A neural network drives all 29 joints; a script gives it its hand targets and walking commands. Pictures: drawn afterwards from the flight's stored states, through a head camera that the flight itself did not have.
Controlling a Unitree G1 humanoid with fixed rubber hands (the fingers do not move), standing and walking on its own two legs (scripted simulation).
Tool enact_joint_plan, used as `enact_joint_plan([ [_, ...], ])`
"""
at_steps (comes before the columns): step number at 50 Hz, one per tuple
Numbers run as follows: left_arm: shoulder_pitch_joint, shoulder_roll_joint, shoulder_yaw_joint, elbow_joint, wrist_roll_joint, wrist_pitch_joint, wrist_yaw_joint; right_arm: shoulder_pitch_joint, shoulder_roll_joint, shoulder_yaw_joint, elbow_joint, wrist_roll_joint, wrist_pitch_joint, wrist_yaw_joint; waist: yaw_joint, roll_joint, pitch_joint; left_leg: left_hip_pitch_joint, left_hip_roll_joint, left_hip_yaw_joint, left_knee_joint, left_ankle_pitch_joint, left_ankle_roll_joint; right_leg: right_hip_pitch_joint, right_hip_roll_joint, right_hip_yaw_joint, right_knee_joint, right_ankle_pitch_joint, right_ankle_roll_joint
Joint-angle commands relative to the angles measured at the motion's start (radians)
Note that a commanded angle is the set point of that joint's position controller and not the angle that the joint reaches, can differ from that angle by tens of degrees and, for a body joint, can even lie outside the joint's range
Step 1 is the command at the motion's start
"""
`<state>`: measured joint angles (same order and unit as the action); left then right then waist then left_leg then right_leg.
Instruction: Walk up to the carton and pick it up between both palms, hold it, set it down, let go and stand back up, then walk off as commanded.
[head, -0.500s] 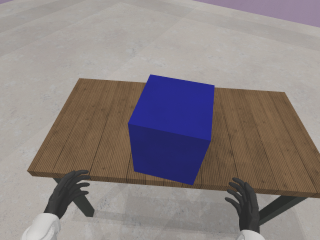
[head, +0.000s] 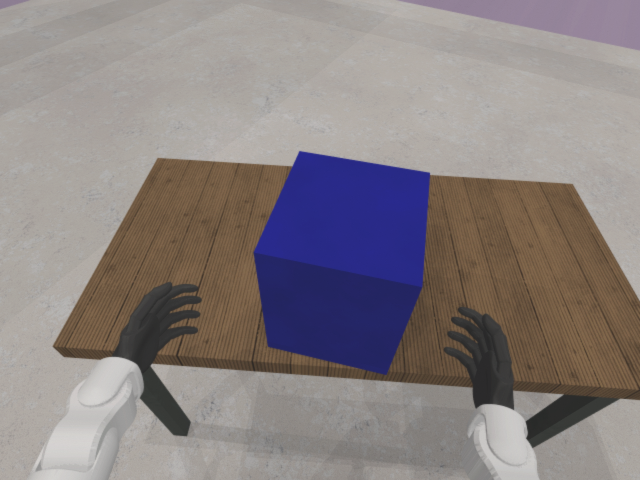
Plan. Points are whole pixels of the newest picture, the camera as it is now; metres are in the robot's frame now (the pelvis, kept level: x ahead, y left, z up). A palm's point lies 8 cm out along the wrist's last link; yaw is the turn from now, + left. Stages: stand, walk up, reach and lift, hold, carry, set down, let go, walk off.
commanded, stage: reach and lift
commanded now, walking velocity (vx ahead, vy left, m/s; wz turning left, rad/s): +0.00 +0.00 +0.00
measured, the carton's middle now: (343, 265) +0.44 -0.01 -0.01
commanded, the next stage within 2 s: none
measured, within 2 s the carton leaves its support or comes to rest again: neither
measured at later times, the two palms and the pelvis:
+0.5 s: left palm (164, 265) +0.34 +0.22 +0.09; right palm (491, 313) +0.31 -0.17 +0.08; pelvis -0.01 +0.01 +0.00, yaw +0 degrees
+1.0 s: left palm (184, 195) +0.41 +0.20 +0.15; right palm (501, 264) +0.35 -0.18 +0.11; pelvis -0.01 +0.01 +0.00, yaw +0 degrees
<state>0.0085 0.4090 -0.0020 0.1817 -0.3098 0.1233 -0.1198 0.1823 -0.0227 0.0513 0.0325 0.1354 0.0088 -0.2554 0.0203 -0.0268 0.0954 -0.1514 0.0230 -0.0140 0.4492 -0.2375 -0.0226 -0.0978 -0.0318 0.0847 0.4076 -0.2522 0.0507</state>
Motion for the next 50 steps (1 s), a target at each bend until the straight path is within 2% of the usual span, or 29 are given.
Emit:
enact_joint_plan([
  [1, -0.344, 0.155, 0.045, -0.259, -0.013, 0.007, 0.010, -0.307, -0.144, -0.081, -0.223, 0.037, 0.024, -0.019, -0.062, 0.137, -0.316, 0.207, -0.013, 0.046, -0.082, 0.262, -0.010, 0.001, 0.040, -0.069, -0.088, 0.318, -0.043],
  [3, -0.434, 0.163, 0.098, -0.144, 0.002, 0.032, 0.000, -0.355, -0.116, -0.068, -0.134, 0.019, 0.058, -0.027, -0.064, 0.091, -0.270, 0.147, -0.013, 0.060, -0.098, 0.213, 0.013, 0.018, 0.023, -0.060, -0.094, 0.306, -0.032],
  [5, -0.434, 0.166, 0.090, -0.199, 0.013, 0.054, 0.002, -0.376, -0.140, -0.112, -0.165, 0.040, 0.067, -0.032, -0.080, 0.121, -0.320, 0.172, -0.016, 0.052, -0.092, 0.256, 0.000, 0.044, 0.033, -0.065, -0.086, 0.360, -0.029],
  [7, -0.450, 0.144, 0.096, -0.193, 0.006, 0.084, 0.005, -0.416, -0.144, -0.122, -0.172, 0.056, 0.072, -0.036, -0.075, 0.098, -0.354, 0.178, -0.019, 0.053, -0.080, 0.311, -0.008, 0.068, 0.041, -0.068, -0.077, 0.408, -0.029],
  [9, -0.558, 0.176, 0.124, -0.085, 0.022, 0.106, -0.004, -0.511, -0.137, -0.097, -0.132, 0.071, 0.100, -0.035, -0.060, 0.126, -0.327, 0.133, -0.028, 0.068, -0.088, 0.259, 0.001, 0.054, 0.029, -0.065, -0.079, 0.355, -0.013],
  [11, -0.560, 0.152, 0.088, -0.133, 0.032, 0.136, 0.007, -0.528, -0.173, -0.136, -0.119, 0.074, 0.118, -0.031, -0.077, 0.154, -0.343, 0.159, -0.017, 0.055, -0.090, 0.269, -0.017, 0.036, 0.044, -0.081, -0.084, 0.324, -0.028],
  [13, -0.652, 0.159, 0.072, -0.054, 0.012, 0.148, 0.004, -0.633, -0.156, -0.147, -0.120, 0.054, 0.141, -0.031, -0.100, 0.102, -0.329, 0.117, -0.015, 0.062, -0.103, 0.187, 0.005, 0.038, 0.033, -0.077, -0.084, 0.288, -0.027],
  [16, -0.652, 0.162, 0.096, -0.098, 0.018, 0.167, 0.018, -0.635, -0.189, -0.179, -0.118, 0.064, 0.140, -0.033, -0.090, 0.109, -0.408, 0.139, -0.021, 0.056, -0.090, 0.257, -0.009, 0.077, 0.041, -0.079, -0.072, 0.361, -0.029],
  [19, -0.759, 0.154, 0.083, 0.014, 0.020, 0.178, 0.018, -0.736, -0.176, -0.180, 0.014, 0.069, 0.179, -0.016, -0.104, 0.100, -0.345, 0.114, -0.017, 0.061, -0.095, 0.212, -0.001, 0.028, 0.040, -0.081, -0.079, 0.318, -0.030],
  [20, -0.687, 0.137, 0.074, 0.026, 0.022, 0.191, 0.015, -0.684, -0.185, -0.166, 0.011, 0.077, 0.184, -0.021, -0.100, 0.103, -0.323, 0.114, -0.019, 0.062, -0.104, 0.240, 0.000, 0.053, 0.039, -0.090, -0.080, 0.339, -0.027],
  [22, -0.835, 0.154, 0.059, 0.077, -0.002, 0.195, 0.017, -0.827, -0.204, -0.194, -0.005, 0.058, 0.197, -0.017, -0.131, 0.060, -0.369, 0.084, -0.015, 0.052, -0.101, 0.155, 0.003, 0.040, 0.043, -0.091, -0.076, 0.277, -0.025],
  [23, -0.866, 0.183, 0.075, 0.070, 0.007, 0.184, 0.021, -0.838, -0.191, -0.176, -0.011, 0.065, 0.195, -0.019, -0.103, 0.076, -0.411, 0.079, -0.021, 0.062, -0.095, 0.192, 0.009, 0.061, 0.034, -0.083, -0.068, 0.323, -0.018],
  [25, -0.877, 0.177, 0.079, -0.064, 0.005, 0.169, 0.038, -0.810, -0.200, -0.199, -0.025, 0.075, 0.182, -0.017, -0.119, 0.097, -0.491, 0.154, -0.017, 0.055, -0.075, 0.298, -0.009, 0.058, 0.053, -0.093, -0.053, 0.418, -0.019],
  [30, -0.935, 0.173, 0.074, 0.178, 0.024, 0.189, 0.016, -0.892, -0.206, -0.188, 0.091, 0.072, 0.225, -0.016, -0.127, 0.066, -0.400, 0.081, -0.022, 0.058, -0.098, 0.206, 0.004, 0.064, 0.043, -0.084, -0.068, 0.367, -0.011],
  [31, -0.962, 0.206, 0.086, 0.186, 0.023, 0.192, 0.024, -0.948, -0.209, -0.185, 0.040, 0.100, 0.220, -0.012, -0.104, 0.069, -0.440, 0.070, -0.031, 0.063, -0.095, 0.203, 0.011, 0.065, 0.033, -0.071, -0.065, 0.352, -0.013],
  [32, -0.983, 0.189, 0.058, 0.180, 0.023, 0.193, 0.022, -0.945, -0.218, -0.202, 0.094, 0.073, 0.229, -0.016, -0.140, 0.088, -0.455, 0.097, -0.021, 0.053, -0.088, 0.236, 0.001, 0.045, 0.045, -0.090, -0.062, 0.387, -0.021],
  [34, -0.990, 0.182, 0.080, 0.138, 0.031, 0.181, 0.021, -0.961, -0.210, -0.165, 0.111, 0.111, 0.220, -0.014, -0.125, 0.090, -0.477, 0.154, -0.020, 0.058, -0.061, 0.360, -0.012, 0.046, 0.051, -0.096, -0.055, 0.468, -0.017],
  [35, -0.992, 0.191, 0.087, 0.083, 0.020, 0.184, 0.026, -0.970, -0.251, -0.179, 0.017, 0.116, 0.202, -0.012, -0.115, 0.097, -0.565, 0.179, -0.026, 0.068, -0.058, 0.390, -0.014, 0.062, 0.061, -0.093, -0.054, 0.505, -0.011],
  [36, -1.109, 0.228, 0.110, 0.080, 0.021, 0.180, 0.038, -1.066, -0.262, -0.186, 0.024, 0.113, 0.193, -0.007, -0.120, 0.108, -0.621, 0.178, -0.030, 0.055, -0.053, 0.376, -0.011, 0.047, 0.057, -0.095, -0.045, 0.490, -0.007],
  [38, -1.167, 0.219, 0.058, 0.295, 0.010, 0.184, 0.034, -1.129, -0.244, -0.222, 0.143, 0.080, 0.228, 0.005, -0.146, 0.077, -0.519, 0.082, -0.022, 0.050, -0.077, 0.207, 0.001, 0.009, 0.051, -0.097, -0.064, 0.346, -0.019],
  [39, -1.156, 0.207, 0.021, 0.282, 0.007, 0.179, 0.039, -1.145, -0.239, -0.227, 0.147, 0.073, 0.234, 0.006, -0.157, 0.090, -0.501, 0.060, -0.020, 0.049, -0.083, 0.177, 0.002, 0.003, 0.045, -0.098, -0.066, 0.341, -0.031],
  [41, -1.160, 0.191, 0.047, 0.250, 0.019, 0.161, 0.037, -1.104, -0.235, -0.204, 0.180, 0.092, 0.227, 0.002, -0.146, 0.075, -0.544, 0.140, -0.016, 0.043, -0.074, 0.271, -0.004, 0.029, 0.059, -0.105, -0.066, 0.407, -0.031],
  [42, -1.176, 0.202, 0.055, 0.259, 0.028, 0.159, 0.038, -1.088, -0.236, -0.199, 0.213, 0.090, 0.223, 0.006, -0.150, 0.136, -0.569, 0.185, -0.020, 0.043, -0.061, 0.320, -0.017, 0.021, 0.065, -0.111, -0.055, 0.447, -0.029],
  [45, -1.256, 0.202, 0.054, 0.412, 0.036, 0.169, 0.037, -1.214, -0.262, -0.208, 0.277, 0.088, 0.223, 0.006, -0.168, 0.074, -0.541, 0.104, -0.026, 0.053, -0.072, 0.245, -0.003, 0.001, 0.060, -0.109, -0.069, 0.386, -0.025],
  [46, -1.252, 0.204, 0.053, 0.445, 0.039, 0.167, 0.029, -1.212, -0.243, -0.191, 0.287, 0.095, 0.224, 0.000, -0.158, 0.080, -0.522, 0.099, -0.024, 0.051, -0.073, 0.273, -0.003, 0.014, 0.053, -0.112, -0.073, 0.419, -0.022],
  [47, -1.261, 0.200, 0.041, 0.374, 0.034, 0.149, 0.039, -1.232, -0.271, -0.196, 0.279, 0.108, 0.214, 0.003, -0.154, 0.096, -0.564, 0.126, -0.024, 0.045, -0.057, 0.295, -0.021, -0.012, 0.065, -0.117, -0.061, 0.421, -0.021],
  [48, -1.302, 0.192, 0.024, 0.443, 0.037, 0.152, 0.038, -1.258, -0.276, -0.213, 0.340, 0.096, 0.210, 0.003, -0.182, 0.110, -0.559, 0.125, -0.017, 0.041, -0.058, 0.286, -0.028, -0.013, 0.064, -0.126, -0.076, 0.413, -0.027],
  [49, -1.333, 0.178, 0.020, 0.384, 0.031, 0.136, 0.047, -1.294, -0.276, -0.194, 0.322, 0.095, 0.199, 0.009, -0.154, 0.117, -0.597, 0.149, -0.017, 0.040, -0.053, 0.333, -0.031, -0.036, 0.074, -0.131, -0.070, 0.402, -0.032],
  [50, -1.273, 0.185, 0.019, 0.422, 0.034, 0.135, 0.048, -1.263, -0.277, -0.161, 0.303, 0.120, 0.190, 0.011, -0.139, 0.105, -0.646, 0.177, -0.025, 0.048, -0.036, 0.388, -0.022, -0.002, 0.074, -0.117, -0.065, 0.487, -0.030],
])
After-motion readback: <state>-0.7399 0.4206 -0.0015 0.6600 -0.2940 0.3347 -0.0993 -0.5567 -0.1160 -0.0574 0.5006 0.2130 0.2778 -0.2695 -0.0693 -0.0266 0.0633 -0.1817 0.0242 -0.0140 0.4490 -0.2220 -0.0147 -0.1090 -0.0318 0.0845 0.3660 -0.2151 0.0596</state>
